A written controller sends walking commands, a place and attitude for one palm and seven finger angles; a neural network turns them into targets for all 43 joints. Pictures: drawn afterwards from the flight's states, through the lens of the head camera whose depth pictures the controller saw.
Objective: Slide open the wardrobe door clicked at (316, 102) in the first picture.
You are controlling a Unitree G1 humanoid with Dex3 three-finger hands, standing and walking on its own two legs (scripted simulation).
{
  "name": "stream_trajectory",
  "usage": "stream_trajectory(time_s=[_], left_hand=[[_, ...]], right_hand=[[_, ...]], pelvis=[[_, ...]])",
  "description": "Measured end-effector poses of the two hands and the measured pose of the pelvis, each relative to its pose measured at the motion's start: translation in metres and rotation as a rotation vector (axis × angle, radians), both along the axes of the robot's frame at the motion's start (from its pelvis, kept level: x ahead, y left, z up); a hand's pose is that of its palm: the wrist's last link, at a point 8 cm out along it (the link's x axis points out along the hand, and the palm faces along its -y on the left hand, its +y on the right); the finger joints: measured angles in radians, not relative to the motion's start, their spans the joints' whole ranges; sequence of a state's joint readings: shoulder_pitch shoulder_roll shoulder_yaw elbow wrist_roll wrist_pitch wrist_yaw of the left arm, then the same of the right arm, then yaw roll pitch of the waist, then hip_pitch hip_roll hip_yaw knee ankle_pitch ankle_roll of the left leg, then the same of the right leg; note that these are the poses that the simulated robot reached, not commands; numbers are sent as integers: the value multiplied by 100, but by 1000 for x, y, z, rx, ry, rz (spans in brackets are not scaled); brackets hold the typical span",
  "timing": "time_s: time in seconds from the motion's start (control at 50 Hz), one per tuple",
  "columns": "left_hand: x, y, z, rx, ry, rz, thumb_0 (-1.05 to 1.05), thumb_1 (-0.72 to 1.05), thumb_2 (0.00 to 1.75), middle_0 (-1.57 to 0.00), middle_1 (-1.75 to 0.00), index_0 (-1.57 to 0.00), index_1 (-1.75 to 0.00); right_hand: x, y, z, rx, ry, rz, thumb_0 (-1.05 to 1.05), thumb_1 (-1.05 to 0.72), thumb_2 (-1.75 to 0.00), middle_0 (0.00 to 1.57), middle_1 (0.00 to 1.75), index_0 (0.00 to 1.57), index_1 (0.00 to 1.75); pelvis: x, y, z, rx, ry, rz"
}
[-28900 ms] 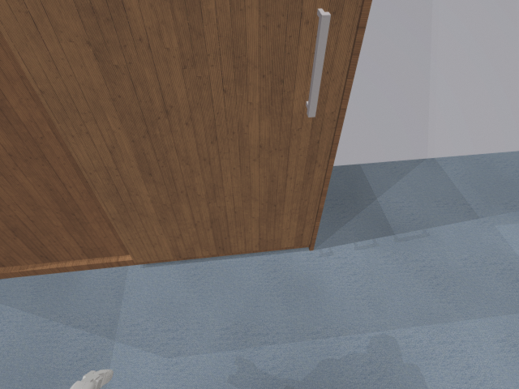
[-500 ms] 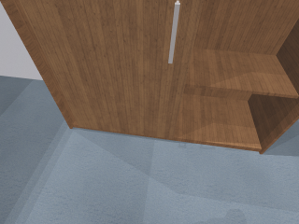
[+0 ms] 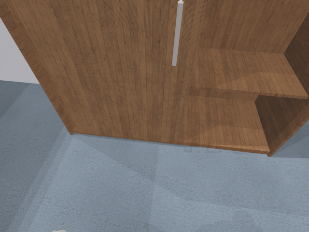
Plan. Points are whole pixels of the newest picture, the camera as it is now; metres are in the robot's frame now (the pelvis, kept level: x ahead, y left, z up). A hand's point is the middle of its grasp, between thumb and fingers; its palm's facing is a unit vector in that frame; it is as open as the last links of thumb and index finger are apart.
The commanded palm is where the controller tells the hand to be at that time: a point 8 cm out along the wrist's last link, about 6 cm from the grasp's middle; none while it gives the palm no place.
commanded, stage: look to check the result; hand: right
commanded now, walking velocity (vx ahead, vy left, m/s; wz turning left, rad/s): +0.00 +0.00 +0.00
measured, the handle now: (177, 35) +0.80 -0.04 +0.11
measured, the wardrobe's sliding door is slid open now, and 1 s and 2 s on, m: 0.67 0.67 0.67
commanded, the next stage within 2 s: stand and wait in 0.22 s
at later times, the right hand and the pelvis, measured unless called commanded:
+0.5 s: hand out of the picture +0.09 -0.23 -0.16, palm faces -0.04 +0.95 -0.31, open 7.4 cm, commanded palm none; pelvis +0.01 +0.01 +0.00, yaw +0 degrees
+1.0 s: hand out of the picture +0.08 -0.22 -0.16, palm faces -0.04 +0.95 -0.32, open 7.4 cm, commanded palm none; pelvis +0.00 +0.02 +0.00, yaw +0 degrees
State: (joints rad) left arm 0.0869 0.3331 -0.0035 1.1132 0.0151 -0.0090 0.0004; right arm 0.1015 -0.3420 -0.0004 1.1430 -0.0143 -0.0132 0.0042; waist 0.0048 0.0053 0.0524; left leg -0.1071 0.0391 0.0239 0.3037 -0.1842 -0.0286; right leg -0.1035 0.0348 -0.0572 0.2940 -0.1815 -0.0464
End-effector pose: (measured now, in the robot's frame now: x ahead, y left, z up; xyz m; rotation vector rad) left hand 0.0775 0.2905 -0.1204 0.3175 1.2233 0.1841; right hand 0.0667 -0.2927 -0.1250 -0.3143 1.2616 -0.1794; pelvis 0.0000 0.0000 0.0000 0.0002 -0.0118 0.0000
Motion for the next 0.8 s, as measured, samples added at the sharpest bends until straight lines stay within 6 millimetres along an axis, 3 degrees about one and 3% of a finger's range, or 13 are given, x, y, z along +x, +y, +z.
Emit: stream_trajectory(time_s=[0.3,0.8], left_hand=[[12,2,0,-11,-16,-8,1,91,90,-20,-30,-20,-30],[-6,16,-1,-4,17,16,1,91,90,-20,-30,-20,-30]], right_hand=[[15,13,1,15,-33,5,1,-91,-90,20,30,20,30],[15,22,2,11,-33,10,1,-91,-90,20,30,20,30]], pelvis=[[6,6,1,-1,-1,-5],[5,17,1,-1,-6,0]])
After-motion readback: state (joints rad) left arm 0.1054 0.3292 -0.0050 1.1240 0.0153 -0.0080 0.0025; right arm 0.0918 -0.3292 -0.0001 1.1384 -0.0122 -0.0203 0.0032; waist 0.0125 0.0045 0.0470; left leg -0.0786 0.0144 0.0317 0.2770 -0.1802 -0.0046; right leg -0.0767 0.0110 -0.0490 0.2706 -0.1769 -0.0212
